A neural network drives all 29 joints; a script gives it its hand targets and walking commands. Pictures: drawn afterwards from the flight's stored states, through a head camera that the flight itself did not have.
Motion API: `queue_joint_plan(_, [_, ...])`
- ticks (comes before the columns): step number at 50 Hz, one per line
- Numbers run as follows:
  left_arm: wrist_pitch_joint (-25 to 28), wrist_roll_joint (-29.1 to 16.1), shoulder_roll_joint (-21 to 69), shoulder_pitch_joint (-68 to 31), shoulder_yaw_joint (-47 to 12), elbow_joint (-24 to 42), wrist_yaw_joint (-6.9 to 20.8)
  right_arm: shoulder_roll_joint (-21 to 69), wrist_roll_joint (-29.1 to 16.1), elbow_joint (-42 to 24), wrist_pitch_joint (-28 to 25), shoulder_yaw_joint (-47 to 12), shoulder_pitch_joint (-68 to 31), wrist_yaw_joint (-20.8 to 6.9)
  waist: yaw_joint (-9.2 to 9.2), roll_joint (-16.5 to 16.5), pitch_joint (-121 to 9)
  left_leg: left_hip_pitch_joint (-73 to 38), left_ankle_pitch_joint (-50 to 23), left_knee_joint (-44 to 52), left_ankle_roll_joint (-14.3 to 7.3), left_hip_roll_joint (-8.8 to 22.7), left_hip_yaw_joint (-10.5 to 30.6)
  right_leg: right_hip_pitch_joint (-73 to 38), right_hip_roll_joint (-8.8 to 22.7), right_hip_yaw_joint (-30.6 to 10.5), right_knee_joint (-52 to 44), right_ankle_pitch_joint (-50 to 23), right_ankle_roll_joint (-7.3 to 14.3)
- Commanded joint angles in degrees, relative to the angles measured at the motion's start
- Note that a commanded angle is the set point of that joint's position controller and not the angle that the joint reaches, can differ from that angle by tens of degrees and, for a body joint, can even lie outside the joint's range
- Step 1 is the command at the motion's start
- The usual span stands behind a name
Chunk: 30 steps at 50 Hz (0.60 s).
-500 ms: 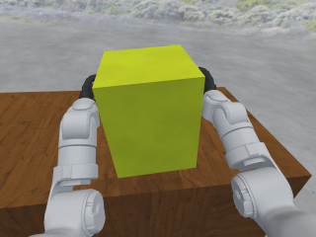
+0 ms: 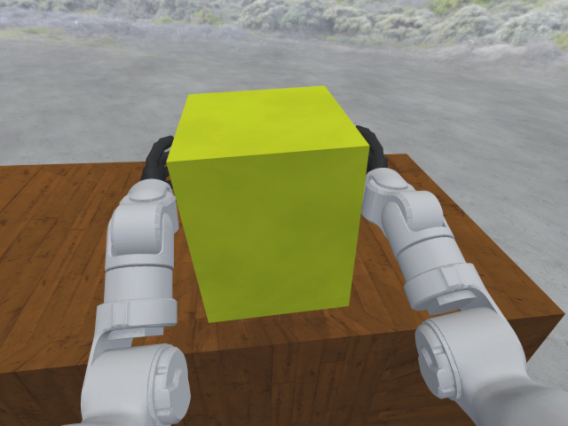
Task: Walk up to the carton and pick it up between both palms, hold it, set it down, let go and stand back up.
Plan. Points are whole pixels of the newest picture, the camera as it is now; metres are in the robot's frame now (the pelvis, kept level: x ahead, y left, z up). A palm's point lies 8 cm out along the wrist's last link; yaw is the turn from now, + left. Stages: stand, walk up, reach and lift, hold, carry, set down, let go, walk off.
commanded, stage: hold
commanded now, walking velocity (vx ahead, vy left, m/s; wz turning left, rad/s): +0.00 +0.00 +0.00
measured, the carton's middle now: (268, 200) +0.37 +0.01 +0.21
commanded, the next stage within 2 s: set down in 0.20 s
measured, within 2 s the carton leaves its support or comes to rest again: neither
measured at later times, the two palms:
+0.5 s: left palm (154, 186) +0.37 +0.16 +0.24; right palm (364, 176) +0.38 -0.13 +0.24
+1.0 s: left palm (162, 210) +0.39 +0.16 +0.19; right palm (354, 205) +0.39 -0.13 +0.18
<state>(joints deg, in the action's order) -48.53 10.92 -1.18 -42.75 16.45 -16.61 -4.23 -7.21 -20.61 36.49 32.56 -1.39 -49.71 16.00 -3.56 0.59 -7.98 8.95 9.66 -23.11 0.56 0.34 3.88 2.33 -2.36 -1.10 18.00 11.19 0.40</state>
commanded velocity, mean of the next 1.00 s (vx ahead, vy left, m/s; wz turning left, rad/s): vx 0.00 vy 0.00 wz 0.00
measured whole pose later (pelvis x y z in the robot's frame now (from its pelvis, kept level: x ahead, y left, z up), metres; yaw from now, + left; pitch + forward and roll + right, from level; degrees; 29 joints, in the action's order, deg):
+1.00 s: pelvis +0.01 +0.00 +0.00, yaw +1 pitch -7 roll -1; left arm -28.7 16.1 0.5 -42.5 17.7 -28.3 -2.8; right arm -1.5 -6.8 47.9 9.0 7.1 -44.9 9.9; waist -1.5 3.8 -1.0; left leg 4.8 9.5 -20.8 0.5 -0.1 3.7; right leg -1.8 -1.6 0.0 16.3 11.5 0.5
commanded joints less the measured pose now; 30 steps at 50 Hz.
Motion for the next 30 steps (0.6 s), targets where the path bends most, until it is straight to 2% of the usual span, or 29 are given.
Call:
queue_joint_plan(1, [6.52, -10.70, 36.39, -54.18, -27.54, 12.14, 8.69, 42.76, -9.26, -22.12, -1.59, -17.57, -54.39, -6.88, -0.47, -3.06, -21.66, -13.86, -14.55, 0.98, 1.24, -2.27, -1.45, 2.54, -1.79, 1.11, -3.36, -11.90, -4.03])
queue_joint_plan(10, [6.45, -10.39, 36.26, -54.19, -27.41, 12.26, 8.80, 42.57, -9.44, -21.65, -1.57, -17.48, -54.13, -6.91, -0.43, -3.37, -21.29, -13.99, -14.92, 0.96, 1.44, -2.25, -1.47, 2.52, -1.82, 1.15, -3.35, -11.98, -4.01])
queue_joint_plan(14, [7.65, -10.18, 36.32, -55.49, -27.14, 11.43, 9.04, 42.78, -8.54, -21.71, -3.22, -16.78, -55.99, -7.18, -0.16, -3.29, -21.17, -14.43, -14.43, 1.04, 1.28, -2.38, -1.42, 3.11, -1.71, 1.58, -3.68, -10.95, -4.13])
queue_joint_plan(17, [10.47, -8.25, 36.11, -55.77, -24.80, 7.47, 9.80, 42.35, -4.78, -19.08, -7.04, -14.33, -57.46, -7.83, 0.36, -2.78, -19.56, -15.06, -11.94, 2.19, 0.67, -2.37, -1.56, 3.78, -1.27, 2.29, -4.61, -7.89, -4.12])
queue_joint_plan(20, [14.42, -4.35, 35.54, -53.37, -20.50, 1.16, 11.30, 41.29, 2.73, -12.62, -12.81, -9.62, -56.01, -9.17, 0.76, -1.73, -16.77, -15.26, -8.64, 4.69, -0.12, -2.01, -2.37, 2.54, -0.52, 3.12, -5.52, -4.50, -3.60])
queue_joint_plan(24, [18.22, 0.78, 34.02, -48.05, -15.78, -3.99, 13.64, 38.97, 10.42, -5.33, -20.03, -4.41, -51.55, -10.86, 0.46, -0.85, -14.09, -17.45, -12.03, 5.60, -0.04, -2.05, -4.27, -2.37, -0.12, 4.30, -5.54, -7.67, -3.37])
queue_joint_plan(27, [19.53, 1.87, 33.88, -45.23, -16.20, -4.38, 14.54, 37.70, 12.20, -5.23, -24.09, -4.19, -50.14, -11.28, -0.12, -0.65, -14.00, -18.82, -17.22, 4.55, 0.56, -2.37, -5.25, -4.86, -0.22, 5.27, -5.14, -12.48, -3.67])
queue_joint_plan(30, [20.60, 0.87, 35.63, -44.59, -19.34, -3.20, 14.35, 37.36, 12.15, -8.15, -27.15, -5.63, -51.28, -11.36, -0.31, -1.56, -15.49, -19.40, -20.75, 3.41, 1.26, -2.35, -5.51, -5.20, -0.31, 5.88, -4.60, -14.82, -3.57])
